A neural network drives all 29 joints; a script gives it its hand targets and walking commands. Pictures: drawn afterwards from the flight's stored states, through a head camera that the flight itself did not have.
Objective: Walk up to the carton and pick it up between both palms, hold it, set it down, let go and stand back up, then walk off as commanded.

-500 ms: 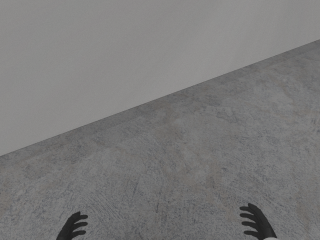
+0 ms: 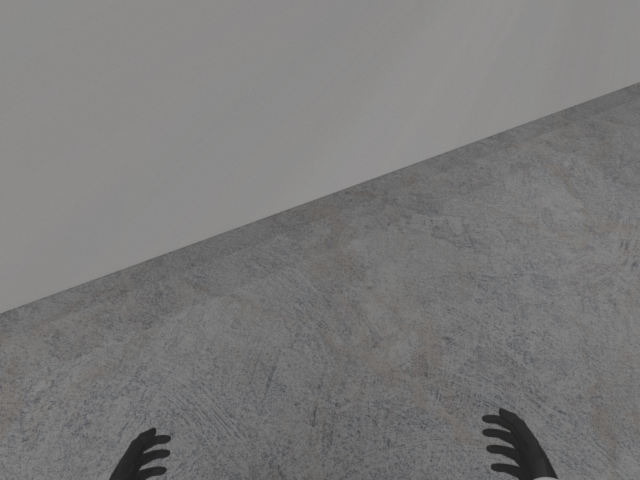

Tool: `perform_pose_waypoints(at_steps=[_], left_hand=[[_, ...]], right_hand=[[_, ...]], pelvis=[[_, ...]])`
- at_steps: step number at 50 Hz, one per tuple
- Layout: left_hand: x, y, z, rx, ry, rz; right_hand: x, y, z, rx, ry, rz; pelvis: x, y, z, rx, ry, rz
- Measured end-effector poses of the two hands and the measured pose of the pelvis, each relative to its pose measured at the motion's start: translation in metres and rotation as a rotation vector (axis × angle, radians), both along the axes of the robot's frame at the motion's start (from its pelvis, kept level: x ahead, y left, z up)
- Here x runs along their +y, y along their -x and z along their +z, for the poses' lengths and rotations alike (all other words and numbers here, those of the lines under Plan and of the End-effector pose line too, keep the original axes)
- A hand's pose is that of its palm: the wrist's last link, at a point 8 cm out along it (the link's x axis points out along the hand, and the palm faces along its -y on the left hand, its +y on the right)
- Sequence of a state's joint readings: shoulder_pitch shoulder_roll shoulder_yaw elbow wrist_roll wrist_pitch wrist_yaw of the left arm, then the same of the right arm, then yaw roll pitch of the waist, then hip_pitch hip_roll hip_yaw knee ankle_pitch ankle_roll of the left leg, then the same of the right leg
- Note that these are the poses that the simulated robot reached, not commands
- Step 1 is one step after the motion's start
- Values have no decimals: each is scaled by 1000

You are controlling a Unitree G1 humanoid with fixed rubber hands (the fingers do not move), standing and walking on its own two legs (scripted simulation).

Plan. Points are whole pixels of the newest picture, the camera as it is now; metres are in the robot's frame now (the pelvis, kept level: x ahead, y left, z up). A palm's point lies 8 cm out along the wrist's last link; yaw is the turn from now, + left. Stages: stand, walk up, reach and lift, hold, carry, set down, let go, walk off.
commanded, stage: stand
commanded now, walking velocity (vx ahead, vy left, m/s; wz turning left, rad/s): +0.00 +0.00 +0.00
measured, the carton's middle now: out of the picture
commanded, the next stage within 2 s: walk up in 0.78 s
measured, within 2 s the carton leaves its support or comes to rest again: neither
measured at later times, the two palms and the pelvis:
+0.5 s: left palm out of the picture +0.12 +0.26 -0.09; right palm out of the picture +0.13 -0.25 -0.08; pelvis -0.01 +0.00 +0.00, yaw +0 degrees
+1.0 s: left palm out of the picture +0.12 +0.26 -0.09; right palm out of the picture +0.13 -0.25 -0.07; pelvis -0.02 +0.00 +0.00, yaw +0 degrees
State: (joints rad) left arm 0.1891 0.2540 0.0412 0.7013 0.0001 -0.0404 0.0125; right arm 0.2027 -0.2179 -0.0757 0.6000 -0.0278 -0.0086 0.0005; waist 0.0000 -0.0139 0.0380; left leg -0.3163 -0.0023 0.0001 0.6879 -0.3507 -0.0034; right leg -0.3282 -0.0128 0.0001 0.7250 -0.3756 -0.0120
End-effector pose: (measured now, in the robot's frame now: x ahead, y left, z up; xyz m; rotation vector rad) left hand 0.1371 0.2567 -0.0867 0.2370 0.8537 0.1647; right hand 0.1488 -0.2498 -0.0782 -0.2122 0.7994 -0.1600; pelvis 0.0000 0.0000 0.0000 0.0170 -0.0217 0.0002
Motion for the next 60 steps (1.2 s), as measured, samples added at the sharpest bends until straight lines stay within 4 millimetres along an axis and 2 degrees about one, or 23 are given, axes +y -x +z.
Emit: perform_pose_waypoints(at_steps=[30, 51, 55, 60], left_hand=[[6, 17, -2, 0, 5, -3], [7, 23, -6, 25, 16, -3], [6, 28, -10, 101, 34, -32], [-2, 26, -9, 157, 9, -85]], right_hand=[[1, 21, 3, -4, 9, -5], [-1, 22, 4, -8, 15, -3], [-18, 38, 3, 5, 47, -50], [-63, 76, 2, 33, 105, -157]], pelvis=[[2, 15, 0, -21, 3, 0], [3, 17, 0, -24, 4, 0], [-1, 23, -1, -27, 0, -35], [-19, 35, -3, -27, -14, -106]])
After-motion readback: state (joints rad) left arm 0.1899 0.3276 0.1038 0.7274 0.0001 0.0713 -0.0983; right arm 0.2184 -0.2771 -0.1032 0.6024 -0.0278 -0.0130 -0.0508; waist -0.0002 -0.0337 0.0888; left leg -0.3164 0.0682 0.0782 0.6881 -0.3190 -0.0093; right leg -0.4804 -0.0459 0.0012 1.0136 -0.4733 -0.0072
